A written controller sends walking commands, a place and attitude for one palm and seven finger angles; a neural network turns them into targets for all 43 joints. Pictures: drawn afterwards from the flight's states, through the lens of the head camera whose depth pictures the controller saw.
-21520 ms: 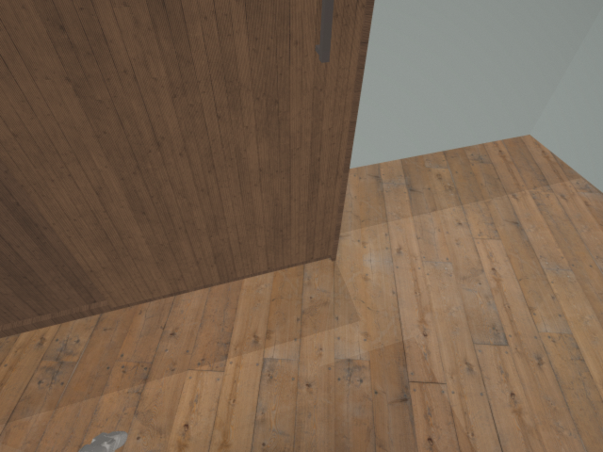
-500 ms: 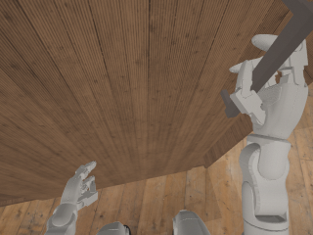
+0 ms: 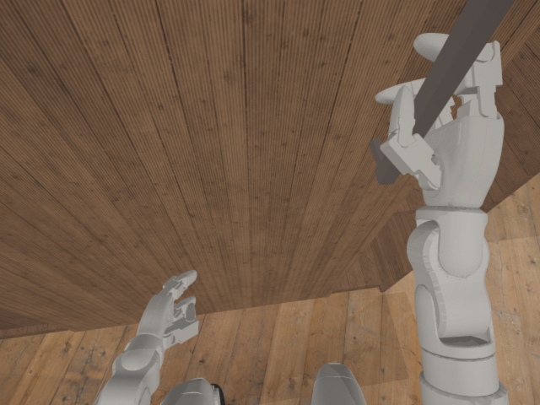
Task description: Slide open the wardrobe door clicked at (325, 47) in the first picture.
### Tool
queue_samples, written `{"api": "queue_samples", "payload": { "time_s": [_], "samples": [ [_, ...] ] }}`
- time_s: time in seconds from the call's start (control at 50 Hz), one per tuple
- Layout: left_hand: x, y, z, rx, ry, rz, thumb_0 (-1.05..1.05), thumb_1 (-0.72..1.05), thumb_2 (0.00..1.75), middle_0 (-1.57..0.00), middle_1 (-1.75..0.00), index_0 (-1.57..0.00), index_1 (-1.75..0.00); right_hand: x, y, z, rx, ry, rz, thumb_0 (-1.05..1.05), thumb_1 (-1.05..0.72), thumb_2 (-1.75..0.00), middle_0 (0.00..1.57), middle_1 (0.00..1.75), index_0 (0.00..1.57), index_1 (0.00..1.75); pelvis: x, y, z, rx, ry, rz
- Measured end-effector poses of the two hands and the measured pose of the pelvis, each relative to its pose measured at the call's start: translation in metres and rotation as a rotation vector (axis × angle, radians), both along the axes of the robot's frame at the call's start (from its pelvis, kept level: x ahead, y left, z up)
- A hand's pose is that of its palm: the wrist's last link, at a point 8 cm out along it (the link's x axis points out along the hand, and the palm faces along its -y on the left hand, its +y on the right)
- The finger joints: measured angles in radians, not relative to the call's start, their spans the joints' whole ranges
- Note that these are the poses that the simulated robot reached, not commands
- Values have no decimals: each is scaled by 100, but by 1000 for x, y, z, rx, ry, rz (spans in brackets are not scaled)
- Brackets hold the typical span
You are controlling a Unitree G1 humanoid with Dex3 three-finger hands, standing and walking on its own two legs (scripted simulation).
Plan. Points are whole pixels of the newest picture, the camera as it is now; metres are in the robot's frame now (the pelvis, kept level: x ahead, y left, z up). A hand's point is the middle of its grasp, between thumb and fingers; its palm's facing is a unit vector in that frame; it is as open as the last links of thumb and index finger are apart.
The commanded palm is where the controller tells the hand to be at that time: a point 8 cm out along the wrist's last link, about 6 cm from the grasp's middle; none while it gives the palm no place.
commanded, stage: step sideways, sliding the door along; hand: right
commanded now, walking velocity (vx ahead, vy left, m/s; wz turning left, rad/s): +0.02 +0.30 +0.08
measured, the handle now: (416, 96) +0.37 -0.16 +0.24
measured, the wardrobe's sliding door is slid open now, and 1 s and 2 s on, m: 0.20 0.36 0.52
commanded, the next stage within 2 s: none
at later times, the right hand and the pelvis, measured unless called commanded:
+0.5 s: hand (316, 140) +0.33 -0.06 +0.23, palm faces +0.27 +0.96 -0.03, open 6.4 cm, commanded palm +0.29 -0.04 +0.22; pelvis -0.05 +0.12 +0.00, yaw +0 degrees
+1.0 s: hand (224, 145) +0.33 +0.02 +0.23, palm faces +0.34 +0.94 -0.05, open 5.9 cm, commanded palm +0.29 +0.06 +0.22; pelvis -0.05 +0.22 +0.01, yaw +0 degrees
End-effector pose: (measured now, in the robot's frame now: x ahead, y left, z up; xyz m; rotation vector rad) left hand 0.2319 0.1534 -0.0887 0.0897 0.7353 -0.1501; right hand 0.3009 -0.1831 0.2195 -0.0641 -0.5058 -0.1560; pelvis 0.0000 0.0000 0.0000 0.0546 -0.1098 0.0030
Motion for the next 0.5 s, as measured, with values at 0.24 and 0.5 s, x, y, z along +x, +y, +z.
{"api": "queue_samples", "payload": {
  "time_s": [0.24, 0.5],
  "samples": [
    [-57, 101, 23, 163, 72, 150, 1, 91, 90, -20, -30, -20, -29, -2, 33, 1, 57, 27, 35, -1, -76, -83, 44, 141, 21, 123, -28, 34, 15, -42, 19, -3],
    [-80, 157, -8, 78, 55, 97, 1, 91, 90, -20, -30, -20, -30, -6, 76, 3, -3, 42, -113, -3, -75, -85, 49, 142, 17, 129, -46, 117, -2, 7, 0, 2]
  ]
}}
